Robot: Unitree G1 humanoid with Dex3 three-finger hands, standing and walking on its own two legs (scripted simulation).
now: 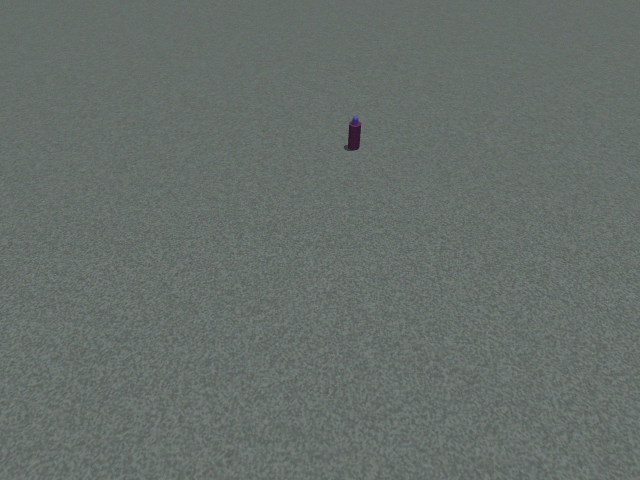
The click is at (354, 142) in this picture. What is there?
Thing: necked bottle
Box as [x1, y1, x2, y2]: [348, 116, 360, 149]
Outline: 356,116 354,116 353,120 349,123 348,147 350,149 357,149 359,145 360,122 357,120
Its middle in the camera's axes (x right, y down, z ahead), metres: +0.18 -0.58 +2.11
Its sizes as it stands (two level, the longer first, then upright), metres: 0.063 0.063 0.186
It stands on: the floor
